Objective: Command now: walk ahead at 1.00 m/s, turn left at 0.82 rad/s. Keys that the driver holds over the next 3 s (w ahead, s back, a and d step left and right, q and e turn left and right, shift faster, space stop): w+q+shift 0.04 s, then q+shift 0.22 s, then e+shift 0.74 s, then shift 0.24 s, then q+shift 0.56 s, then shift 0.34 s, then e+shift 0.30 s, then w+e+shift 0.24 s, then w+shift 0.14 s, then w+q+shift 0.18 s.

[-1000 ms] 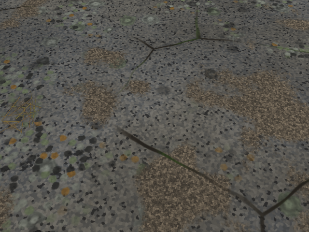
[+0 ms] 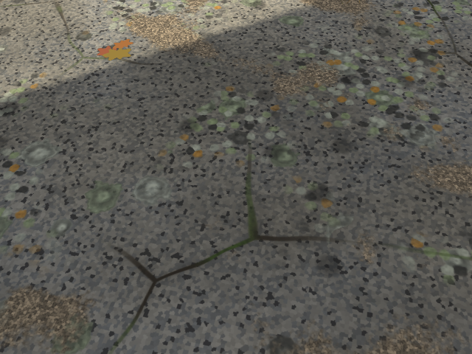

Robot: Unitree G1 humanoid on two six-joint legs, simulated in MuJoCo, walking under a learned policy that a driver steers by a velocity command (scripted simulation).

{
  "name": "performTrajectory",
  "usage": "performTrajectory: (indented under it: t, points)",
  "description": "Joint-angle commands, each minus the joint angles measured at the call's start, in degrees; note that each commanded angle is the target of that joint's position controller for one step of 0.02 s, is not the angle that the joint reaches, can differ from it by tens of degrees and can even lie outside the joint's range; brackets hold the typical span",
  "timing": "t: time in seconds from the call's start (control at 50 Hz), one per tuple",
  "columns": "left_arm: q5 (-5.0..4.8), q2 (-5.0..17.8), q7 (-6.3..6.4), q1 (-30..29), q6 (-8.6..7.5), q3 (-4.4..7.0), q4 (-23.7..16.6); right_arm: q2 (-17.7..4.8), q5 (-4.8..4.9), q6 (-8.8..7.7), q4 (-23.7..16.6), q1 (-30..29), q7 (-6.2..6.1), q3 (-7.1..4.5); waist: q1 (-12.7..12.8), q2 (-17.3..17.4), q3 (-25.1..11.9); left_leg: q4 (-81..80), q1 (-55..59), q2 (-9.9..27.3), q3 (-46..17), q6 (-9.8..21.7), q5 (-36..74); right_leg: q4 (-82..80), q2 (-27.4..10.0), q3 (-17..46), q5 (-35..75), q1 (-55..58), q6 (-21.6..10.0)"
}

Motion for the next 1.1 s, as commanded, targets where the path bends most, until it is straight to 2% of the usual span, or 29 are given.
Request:
performTrajectory:
  t: [0.02, 0.06, 0.1, 0.14, 0.18, 0.22, 0.24, 0.26, 0.28, 0.3, 0.32, 0.36, 0.38, 0.4, 0.44, 0.48, 0.56, 0.66, 0.76, 0.82, 0.84, 0.86, 0.88, 0.9, 0.92, 0.94, 0.98, 1.02, 1.1]
  points:
    - [-1.04, 5.25, 0.1, 9.85, -1.35, 2.23, 1.34, -0.3, -1.32, 1.27, -6.05, -4.28, 1.51, 0.26, 4.31, -8.18, 0.5, 2.16, -21.81, 6.54, -1.2, -0.44, 2.7, -20.24, -15.39, 16.67, 1.56, 17.3, -6.05]
    - [-2.38, 2.82, -0.31, 11.4, -2.22, 1.69, 3.68, 1.36, -1.51, 2.59, -8.45, -9.03, 2.07, 0.66, 3.32, -6.87, 2.9, 1.2, -25.28, 6.78, 0.56, -0.73, 3.37, -20.69, -14.11, 8.04, 20.13, 17.91, -4.78]
    - [-2.78, 3.1, -0.31, 9.75, -2.78, 1.74, 4.09, 2.22, -1.87, 2.47, -12.0, -13.65, 2.43, 1.45, 1.66, -7.54, 4.83, -6.36, -24.93, 5.77, 3.63, -1.14, 7.39, -20.31, -13.1, 0.05, 40.32, 15.96, -4.59]
    - [-3.16, 4.11, 0.11, 4.91, -2.82, 2.0, 3.59, 2.51, -1.64, 1.83, -13.07, -16.18, 3.4, 2.24, 0.03, -6.65, 5.76, -24.13, -14.91, 3.28, 7.63, -1.21, 16.7, -21.25, -8.32, -8.32, 39.4, 10.38, -2.77]
    - [-3.71, 7.75, 0.83, 6.13, -3.0, 2.81, 3.8, 1.28, -1.89, 1.63, -11.86, -13.92, 4.42, 1.99, -0.83, -5.75, 2.99, -33.47, -2.17, -2.15, 13.35, -0.6, 23.98, -15.72, -7.39, -11.2, 49.02, 9.49, -2.07]
    - [-4.55, 11.86, 1.18, 5.8, -2.27, 4.01, 2.81, -1.64, -2.32, 1.81, -9.2, -4.12, 3.99, 0.8, -5.48, -6.37, -3.52, -34.61, 10.66, -5.33, 12.64, 1.88, 23.02, -0.87, -9.99, -10.03, 59.02, 10.19, -1.75]
    - [-5.0, 12.59, 1.06, 4.61, -1.7, 4.32, 1.98, -3.86, -2.81, 1.89, -6.84, 4.37, 3.11, -0.35, -9.23, -5.9, -7.85, -35.17, 19.7, -5.66, 9.9, 4.02, 23.58, 11.74, -11.1, -8.7, 55.59, 7.99, -1.29]
    - [-5.0, 10.96, 0.57, 4.81, -1.04, 4.19, 2.06, -6.42, -2.78, 1.87, -4.51, 9.3, 1.6, -1.6, -10.45, -1.95, -9.51, -38.88, 27.54, -4.51, 6.32, 5.71, 27.25, 28.26, -7.28, -8.57, 30.58, 2.61, 0.1]
    - [-4.01, 6.03, 0.38, 9.85, -0.15, 3.31, 2.45, -10.92, -1.95, 2.08, -5.46, 4.2, 0.32, -2.72, -5.81, 7.85, -5.73, -39.23, 31.73, 5.13, -3.89, 7.47, 60.29, 49.5, 2.36, -9.3, -19.83, -8.86, 1.64]
    - [-3.86, 5.14, 1.25, 22.32, 1.09, 2.56, 0.22, -14.93, -2.07, 1.96, -9.32, 1.97, 0.38, -3.06, 1.38, 6.89, -18.21, -34.33, 41.12, 21.5, -23.4, 15.62, 100.07, 62.23, 1.83, 0.72, -23.84, -14.07, 2.69]
    - [-3.61, 6.98, 2.22, 21.09, 1.92, 2.16, -0.05, -12.27, -0.82, 2.32, -12.34, -1.27, -0.28, -3.09, -1.33, 1.88, -27.2, -41.16, 42.01, 25.42, -29.47, 20.25, 83.89, 63.48, 1.21, 6.36, -15.02, -16.16, 2.51]
    - [-1.74, 7.89, 2.33, 16.61, 3.19, 2.14, 1.15, -3.35, 0.04, 2.3, -12.19, -8.77, -1.86, -0.03, 2.93, -6.37, -13.78, -48.26, 21.23, 19.02, -23.09, 16.17, 54.12, 52.73, -2.74, 6.04, -9.34, -12.93, 2.05]
    - [-1.38, 6.66, 1.96, 16.71, 3.94, 1.81, 2.12, -1.18, -0.33, 1.55, -10.72, -9.22, -2.16, 1.11, 4.42, -6.92, -9.55, -50.02, 14.02, 17.24, -19.49, 13.93, 53.4, 47.58, -3.3, 6.9, -9.72, -9.08, 1.68]
    - [-1.87, 5.5, 1.52, 17.68, 5.13, 1.61, 3.12, -0.05, -0.53, 0.88, -9.37, -9.23, -2.22, 1.82, 5.52, -6.52, -6.96, -52.56, 6.96, 16.31, -13.55, 12.05, 52.9, 41.78, -3.58, 7.92, -9.82, -3.53, 1.37]
    - [-3.04, 3.9, 1.24, 16.78, 6.35, 1.62, 3.63, -0.92, -1.67, -0.65, -6.64, -7.03, -1.73, 1.99, 5.14, -5.04, -6.08, -54.19, 2.98, 15.47, -7.72, 9.62, 58.96, 35.13, -1.89, 8.55, -8.12, 1.71, 0.55]
    - [-3.45, 3.95, 1.06, 15.83, 6.51, 2.26, 3.56, -2.69, -1.61, -1.04, -5.84, -7.97, -1.55, 1.34, 5.61, -2.97, -7.24, -54.13, 6.93, 14.47, -2.97, 8.29, 61.59, 32.46, -0.62, 7.48, -5.42, -0.63, -0.17]
    - [-3.04, 3.21, 0.0, 10.38, 7.09, 3.02, 1.98, -0.74, -0.95, 0.55, -6.4, -9.9, -2.41, 1.55, 4.78, 0.74, -5.41, -55.18, 11.65, 12.22, 4.0, 6.31, 46.61, 25.67, -1.12, 5.02, -0.52, -6.26, 0.14]
    - [-2.38, 2.75, -1.52, 4.01, 8.86, 3.26, -1.44, -1.46, -1.5, 2.27, -6.81, -7.9, -2.97, 0.77, 2.07, 3.23, -2.19, -56.59, 12.64, 15.58, 5.08, 7.71, 25.24, 17.64, -1.46, 2.1, -3.5, -7.34, 0.59]
    - [-2.85, 3.01, -2.61, 2.68, 9.2, 3.73, -4.06, -3.75, -1.65, 3.11, -7.45, -8.11, -2.62, -0.31, 1.38, 4.38, -2.16, -52.25, 14.92, 19.04, 6.91, 6.53, 24.97, 9.55, -0.02, -1.38, -9.88, -3.11, -0.82]
    - [-3.15, 3.19, -2.84, 4.85, 8.52, 4.07, -5.03, -5.68, -0.74, 3.41, -7.59, -8.92, -2.13, -1.27, 3.65, 2.79, -3.0, -44.24, 13.46, 18.85, 11.03, 1.52, 23.46, -4.26, 1.27, -1.86, -3.2, 4.62, -2.72]
    - [-2.6, 5.93, -2.17, 7.52, 7.91, 4.85, -4.25, -5.2, -0.69, 3.46, -7.32, -7.53, -1.82, -1.44, 4.78, -3.05, -3.01, -36.44, 8.6, 15.8, 13.53, -2.8, 15.38, -12.22, -0.57, 4.78, 3.26, 9.92, -4.46]
    - [-2.38, 14.81, -1.22, 9.16, 7.3, 6.85, -5.0, -1.47, -0.95, 3.68, -10.1, -6.98, -1.5, -0.61, 3.94, -18.44, -2.4, -21.82, -8.2, 7.24, 17.6, -8.27, -9.7, -15.77, -16.02, 28.09, 22.38, 17.47, -10.31]
    - [-2.55, 17.4, -1.03, 13.59, 7.29, 8.16, -4.39, -1.43, -1.71, 4.79, -13.13, -14.58, -2.09, -0.1, 8.16, -16.45, -0.83, -11.21, -16.22, 0.19, 7.7, -9.72, -21.64, -13.67, -19.91, 34.23, 41.48, 16.51, -19.15]
    - [-3.16, 15.29, -0.68, 13.94, 7.39, 7.83, -4.01, -1.57, -1.55, 5.32, -13.0, -14.28, -2.09, 0.04, 7.2, -9.87, -1.88, -6.0, -17.73, 1.6, 3.06, -10.09, -18.44, -12.26, -17.38, 28.67, 41.98, 18.16, -19.96]
    - [-3.43, 13.44, -0.27, 9.94, 7.72, 7.24, -4.66, -1.53, -0.88, 5.03, -12.42, -13.41, -2.08, 0.08, 5.27, -7.79, -0.55, -6.29, -17.76, 2.37, 1.41, -9.84, -12.37, -12.67, -13.39, 24.3, 36.2, 16.33, -17.88]
    - [-3.44, 12.01, 0.08, 5.31, 8.13, 6.79, -5.84, -2.21, -0.9, 4.47, -12.13, -13.18, -2.18, -0.09, 3.48, -7.47, -0.08, -8.53, -17.85, 2.82, 0.75, -9.52, -7.69, -13.08, -9.55, 21.89, 31.51, 15.77, -15.16]
    - [-3.98, 10.28, 0.13, 3.18, 8.21, 6.19, -6.96, -3.71, -2.05, 4.34, -11.63, -12.19, -1.88, -0.48, 3.12, -7.88, -2.98, -8.0, -15.99, 1.92, 1.17, -9.78, -4.41, -11.95, -6.93, 20.62, 36.58, 16.8, -13.91]
    - [-3.9, 11.09, -0.23, 4.84, 7.82, 6.4, -6.54, -3.12, -1.49, 4.72, -11.38, -11.31, -1.61, -0.23, 3.41, -5.79, -5.03, -9.86, -15.23, 1.44, 1.16, -10.06, -3.75, -11.18, -6.58, 20.66, 38.22, 18.2, -13.63]
    - [-3.14, 11.04, 0.05, 7.18, 7.52, 6.07, -5.74, -2.67, -0.88, 5.44, -11.3, -11.82, -1.93, 0.24, 5.15, -8.15, -4.87, -16.54, -13.41, 1.44, 1.38, -9.66, -3.53, -11.3, -6.47, 22.15, 35.08, 18.21, -13.41]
